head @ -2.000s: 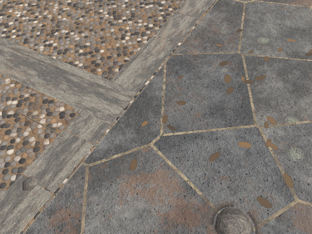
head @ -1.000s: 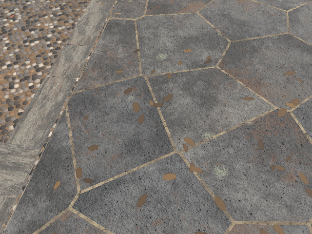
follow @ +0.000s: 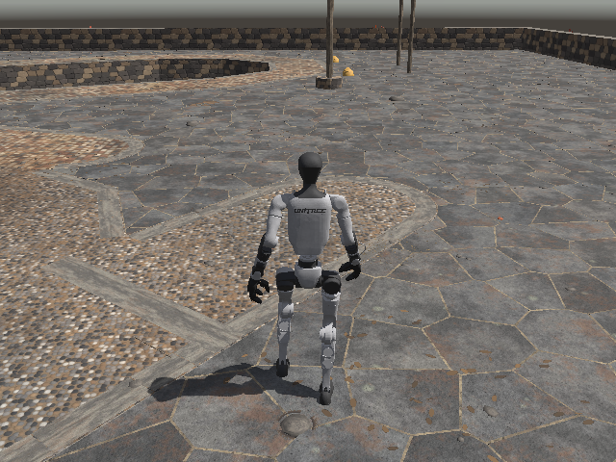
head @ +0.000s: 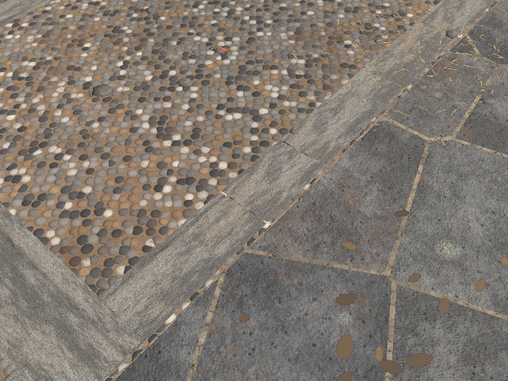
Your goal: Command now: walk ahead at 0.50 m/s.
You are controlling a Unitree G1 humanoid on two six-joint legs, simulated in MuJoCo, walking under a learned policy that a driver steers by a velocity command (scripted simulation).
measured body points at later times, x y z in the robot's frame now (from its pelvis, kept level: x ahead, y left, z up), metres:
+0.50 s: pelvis +0.24 +0.02 +0.00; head +0.27 +0.02 +0.45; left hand +0.44 +0.24 -0.12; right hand +0.18 -0.24 -0.13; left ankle +0.19 +0.12 -0.75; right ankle +0.34 -0.14 -0.69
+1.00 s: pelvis +0.48 -0.11 +0.00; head +0.50 -0.13 +0.45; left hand +0.62 +0.12 -0.13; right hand +0.48 -0.39 -0.13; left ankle +0.67 -0.02 -0.68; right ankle +0.42 -0.13 -0.75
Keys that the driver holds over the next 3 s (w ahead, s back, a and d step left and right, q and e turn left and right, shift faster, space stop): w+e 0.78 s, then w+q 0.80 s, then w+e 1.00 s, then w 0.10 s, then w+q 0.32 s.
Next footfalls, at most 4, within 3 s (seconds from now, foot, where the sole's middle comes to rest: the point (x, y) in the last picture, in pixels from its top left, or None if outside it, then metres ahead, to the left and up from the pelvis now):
0.16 left None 0.23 0.12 -0.78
0.66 right None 0.45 -0.15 -0.78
1.24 left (332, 275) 0.80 -0.13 -0.78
1.78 right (391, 203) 1.08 -0.33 -0.78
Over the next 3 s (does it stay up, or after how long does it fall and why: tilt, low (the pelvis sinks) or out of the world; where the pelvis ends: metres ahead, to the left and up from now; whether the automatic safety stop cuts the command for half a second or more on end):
stays up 1.50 -0.45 0.00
